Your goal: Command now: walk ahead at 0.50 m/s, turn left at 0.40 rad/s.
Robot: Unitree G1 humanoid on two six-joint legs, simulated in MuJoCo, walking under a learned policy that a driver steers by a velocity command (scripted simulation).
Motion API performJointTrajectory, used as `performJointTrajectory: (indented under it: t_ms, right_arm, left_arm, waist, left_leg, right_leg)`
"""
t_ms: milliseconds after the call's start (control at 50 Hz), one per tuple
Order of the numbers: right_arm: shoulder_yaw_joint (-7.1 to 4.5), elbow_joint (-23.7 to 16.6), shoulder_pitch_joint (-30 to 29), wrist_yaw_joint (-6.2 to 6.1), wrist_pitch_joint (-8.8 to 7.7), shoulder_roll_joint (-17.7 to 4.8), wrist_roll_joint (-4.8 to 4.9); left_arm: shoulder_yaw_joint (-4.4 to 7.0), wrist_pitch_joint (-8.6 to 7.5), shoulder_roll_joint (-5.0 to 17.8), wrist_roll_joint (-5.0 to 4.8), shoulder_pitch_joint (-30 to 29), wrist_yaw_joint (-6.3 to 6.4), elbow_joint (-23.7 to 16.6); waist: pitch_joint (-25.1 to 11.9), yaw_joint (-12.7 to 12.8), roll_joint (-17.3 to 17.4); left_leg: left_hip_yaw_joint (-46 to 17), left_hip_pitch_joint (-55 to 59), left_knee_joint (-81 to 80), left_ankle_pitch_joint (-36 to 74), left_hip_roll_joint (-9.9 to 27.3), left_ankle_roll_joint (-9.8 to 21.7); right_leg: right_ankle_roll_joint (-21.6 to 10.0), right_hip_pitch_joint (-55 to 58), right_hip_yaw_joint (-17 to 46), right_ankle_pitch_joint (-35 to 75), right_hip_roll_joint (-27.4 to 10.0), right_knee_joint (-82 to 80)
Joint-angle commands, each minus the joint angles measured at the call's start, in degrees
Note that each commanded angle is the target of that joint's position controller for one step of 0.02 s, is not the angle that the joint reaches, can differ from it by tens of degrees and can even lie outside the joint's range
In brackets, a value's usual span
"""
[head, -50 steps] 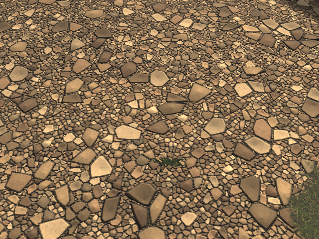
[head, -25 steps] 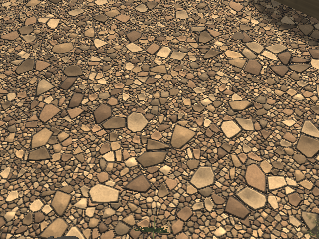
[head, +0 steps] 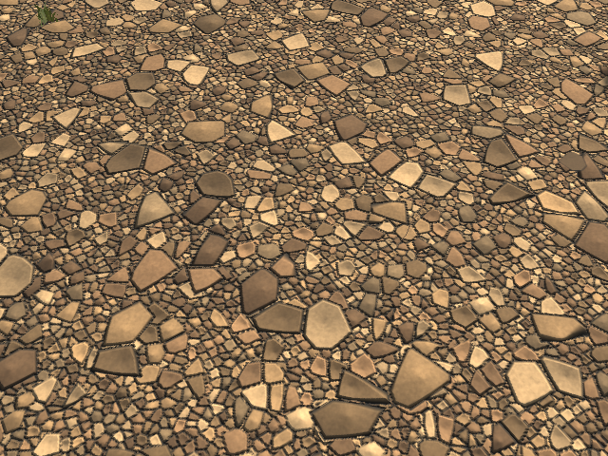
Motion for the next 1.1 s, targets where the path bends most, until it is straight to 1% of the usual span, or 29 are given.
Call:
performJointTrajectory:
  t_ms: [20,40,60,80,100,120,140,160,220,260,340,440,480,500,520,540,560,580,600,620,660,700,760,840,860,880,900,940,1100]
  right_arm:
    - [-4.07,-1.35,9.88,0.27,-0.51,-9.91,-0.05]
    - [-5.93,0.3,19.59,-0.6,-0.18,-15.09,-0.27]
    - [-6.44,0.32,21.01,-0.68,-0.34,-19.13,0.12]
    - [-5.11,0.21,22.81,-0.92,-0.37,-14.37,-0.12]
    - [-4.55,-0.36,19.63,-1.3,-0.66,-11.72,-0.37]
    - [-4.06,-1.76,15.35,-1.41,-0.91,-10.25,-0.38]
    - [-3.57,-2.89,11.55,-1.37,-0.96,-8.64,-0.64]
    - [-3.07,-3.75,9.72,-1.5,-1.01,-7.45,-1.16]
    - [-3.47,-4.23,10.58,-2.34,-1.03,-9.22,-0.63]
    - [-3.99,-4.1,12.66,-3.18,-0.97,-11.05,-0.42]
    - [-4.04,-3.68,16.14,-3.87,-0.21,-10.95,-0.01]
    - [-3.92,-2.81,19.38,-4.3,0.78,-10.33,0.23]
    - [-3.95,-3.09,19.32,-4.85,1.52,-10.11,-0.34]
    - [-3.61,-3.75,18.13,-4.96,1.68,-9.22,-0.39]
    - [-2.85,-5.32,16.81,-4.88,1.42,-7.38,-0.98]
    - [-1.92,-5.87,22.41,-4.85,0.95,-4.81,-1.54]
    - [-1.55,-5.32,29.73,-4.39,0.6,-6.08,-0.52]
    - [-2.76,-4.07,27.52,-4.33,1.08,-11.12,0.25]
    - [-3.11,-5.4,20.67,-4.5,1.92,-12.07,0.27]
    - [-3.03,-6.0,17.26,-4.74,2.81,-10.99,-0.3]
    - [-2.54,-6.28,17.69,-4.95,4.21,-7.45,-0.95]
    - [-1.63,-6.07,18.71,-5.1,4.38,-4.55,-1.18]
    - [-1.37,-6.15,16.74,-5.05,4.28,-4.94,-1.26]
    - [-1.77,-6.31,13.78,-4.79,5.15,-6.09,-2.05]
    - [-1.86,-7.33,12.35,-4.93,5.25,-7.2,-2.79]
    - [-2.19,-8.47,11.46,-5.32,5.3,-9.83,-2.93]
    - [-2.52,-7.92,9.12,-5.43,5.46,-11.33,-2.29]
    - [-1.6,-7.74,8.06,-4.7,4.88,-6.47,-2.54]
    - [-1.57,-6.06,9.23,-4.77,3.11,-6.45,-1.78]
  left_arm:
    - [1.97,0.9,10.05,-0.04,-2.39,1.05,-3.52]
    - [1.3,0.68,9.13,0.75,-1.71,1.37,-5.23]
    - [-1.52,-1.3,0.4,1.95,4.09,-0.06,-7.12]
    - [-0.6,-3.8,5.39,-0.49,-0.89,-0.98,-7.35]
    - [0.0,-5.18,7.82,-2.24,-6.05,-1.38,-9.08]
    - [-0.05,-5.74,7.84,-1.7,-8.53,-1.05,-9.6]
    - [0.53,-5.57,8.1,-0.3,-9.66,-0.55,-9.61]
    - [0.97,-4.81,8.3,0.31,-9.09,-0.34,-9.9]
    - [0.94,-2.88,6.12,1.02,-9.2,0.09,-11.17]
    - [0.72,-2.4,5.33,1.28,-13.63,0.31,-12.93]
    - [0.04,-2.78,3.63,0.73,-21.8,-0.42,-15.52]
    - [0.49,-3.75,6.19,0.16,-25.7,-1.5,-18.03]
    - [0.86,-4.52,7.24,0.81,-22.71,-1.82,-17.44]
    - [1.22,-4.96,7.93,1.49,-18.37,-1.74,-16.33]
    - [1.74,-5.32,10.35,2.76,-12.15,-1.59,-15.57]
    - [2.34,-4.93,13.78,3.81,-5.33,-1.35,-14.96]
    - [2.59,-3.56,13.08,1.53,-1.9,-1.83,-13.02]
    - [1.65,-2.66,9.33,0.27,-4.67,-1.9,-14.43]
    - [0.76,-1.89,6.99,0.5,-8.5,-1.7,-15.37]
    - [-0.25,-1.46,5.19,1.02,-11.69,-1.88,-15.31]
    - [-0.9,-1.15,4.19,1.85,-15.32,-2.28,-14.39]
    - [-0.42,-0.97,5.65,2.13,-16.87,-2.28,-13.56]
    - [0.09,-0.34,7.39,1.15,-15.67,-1.74,-12.0]
    - [-0.73,0.86,6.34,0.14,-15.23,-1.72,-10.63]
    - [-1.4,0.86,4.72,0.47,-13.43,-1.88,-9.84]
    - [-1.83,0.74,3.67,1.5,-11.5,-2.07,-9.62]
    - [-1.93,0.81,2.59,1.4,-7.38,-2.05,-8.96]
    - [-1.61,1.52,4.68,1.39,-11.19,-1.37,-8.64]
    - [-1.38,1.99,4.86,0.78,-10.36,-0.56,-5.81]
  waist:
    - [-6.43,-9.01,-5.85]
    - [-12.73,-12.04,0.91]
    - [-18.99,-6.26,14.37]
    - [-21.5,-9.71,9.56]
    - [-13.49,-9.86,7.42]
    - [-9.44,-7.93,0.95]
    - [-6.11,-5.63,-1.93]
    - [-5.24,-3.53,-1.52]
    - [-2.95,-1.93,0.13]
    - [-1.32,-3.05,0.48]
    - [-0.31,-6.31,2.58]
    - [-0.25,-7.24,3.78]
    - [-1.85,-5.89,5.53]
    - [-4.38,-3.44,5.48]
    - [-10.94,-0.67,3.7]
    - [-19.39,-0.75,-7.81]
    - [-26.96,-1.81,-20.37]
    - [-21.65,-0.91,-11.23]
    - [-13.97,-0.43,-6.63]
    - [-8.75,-1.49,-3.49]
    - [-5.11,-5.08,-5.85]
    - [-6.05,-6.02,-8.95]
    - [-10.21,-5.11,-9.02]
    - [-6.98,-5.56,-7.44]
    - [-5.54,-5.17,-5.76]
    - [-5.1,-3.27,-1.08]
    - [-4.49,0.46,6.3]
    - [-0.47,-2.15,4.85]
    - [-2.92,-2.55,0.59]
  left_leg:
    - [3.88,17.33,-1.82,-3.16,-5.73,3.87]
    - [-10.24,35.45,-2.12,-1.88,2.65,7.78]
    - [-42.61,54.95,-9.2,-11.44,16.09,19.05]
    - [-48.4,57.84,-15.33,-16.37,16.36,18.26]
    - [-39.96,52.29,-15.72,-12.68,14.5,15.37]
    - [-33.27,43.65,-16.09,-7.24,12.25,13.52]
    - [-28.35,34.69,-17.1,-1.02,10.4,12.43]
    - [-25.73,29.25,-18.58,2.8,9.0,12.2]
    - [-21.42,21.92,-21.11,7.07,7.26,12.46]
    - [-19.02,19.75,-21.81,7.55,5.72,11.47]
    - [-16.25,17.23,-20.43,2.17,2.03,7.53]
    - [-22.51,25.89,-13.44,2.01,4.63,6.1]
    - [-23.44,29.71,-7.08,11.71,4.63,4.47]
    - [-22.04,29.92,-1.7,18.3,2.25,2.7]
    - [-19.88,25.01,8.23,16.38,-0.49,0.35]
    - [-15.13,10.32,26.29,-9.64,-6.94,-3.5]
    - [-13.05,-0.38,39.91,-38.18,-9.72,-5.82]
    - [-15.21,-3.94,44.72,-35.21,-6.19,-6.66]
    - [-12.71,-5.78,45.12,-31.51,-4.52,-7.35]
    - [-11.23,-4.6,41.43,-29.24,-2.73,-7.76]
    - [-9.15,4.1,30.16,-25.66,0.23,-7.81]
    - [-5.7,11.49,19.69,-22.3,-0.23,-8.48]
    - [-4.91,17.46,9.36,-13.32,-0.34,-8.35]
    - [-3.67,25.92,-5.05,-4.32,-1.26,-5.71]
    - [-6.94,28.07,-7.93,-1.22,1.35,-4.36]
    - [-11.78,29.97,-8.67,3.41,6.34,-2.32]
    - [-12.48,24.78,-8.59,-5.59,7.25,-0.15]
    - [-10.25,17.25,-10.23,-16.81,2.99,-2.2]
    - [-7.97,21.9,-4.52,2.79,1.28,-3.2]
  right_leg:
    - [-5.01,-3.1,-0.87,61.44,-13.78,22.62]
    - [-2.67,-17.73,-1.74,45.37,-11.08,41.05]
    - [0.98,-43.13,3.86,-6.0,1.96,60.54]
    - [-0.39,-50.43,14.18,-9.49,0.99,66.82]
    - [-1.78,-54.97,14.21,-4.79,-2.04,66.32]
    - [-2.27,-52.77,13.82,0.21,-4.76,62.03]
    - [-1.82,-48.62,13.43,2.73,-6.41,56.83]
    - [-1.43,-44.29,13.78,3.9,-7.52,54.17]
    - [0.92,-41.74,12.34,6.15,-7.62,45.51]
    - [2.34,-42.63,11.44,13.2,-6.56,37.49]
    - [2.44,-37.29,10.64,27.69,-2.79,21.0]
    - [1.16,-36.47,12.35,25.1,-1.07,13.08]
    - [-0.74,-33.01,11.18,22.89,-0.21,11.04]
    - [-2.45,-26.58,9.97,27.49,-0.05,7.96]
    - [-5.86,-13.46,13.98,40.76,-6.17,11.37]
    - [-13.76,6.44,27.38,63.08,-19.38,16.51]
    - [-22.12,15.1,43.88,58.97,-28.99,14.76]
    - [-19.97,8.57,41.95,45.91,-26.42,12.13]
    - [-16.92,0.94,34.22,41.28,-22.91,10.96]
    - [-15.54,-7.76,28.69,41.62,-19.7,8.88]
    - [-13.15,-19.82,21.67,41.33,-14.95,5.49]
    - [-13.4,-24.03,16.44,48.31,-12.46,4.37]
    - [-13.66,-21.41,15.36,47.77,-13.27,4.77]
    - [-9.42,-25.58,15.33,18.11,-10.71,5.07]
    - [-6.36,-27.9,15.26,9.49,-9.11,5.62]
    - [-3.46,-30.47,13.05,1.77,-5.94,8.72]
    - [-1.6,-27.89,8.89,0.62,-2.09,9.28]
    - [-0.32,-23.73,7.88,6.01,-2.01,10.85]
    - [-0.64,-21.19,8.85,16.55,-3.34,13.24]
